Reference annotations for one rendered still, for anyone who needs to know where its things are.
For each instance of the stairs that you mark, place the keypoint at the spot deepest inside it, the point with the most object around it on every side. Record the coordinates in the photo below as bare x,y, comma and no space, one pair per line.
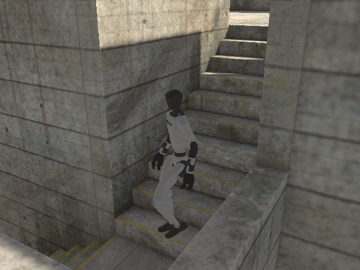
76,255
224,115

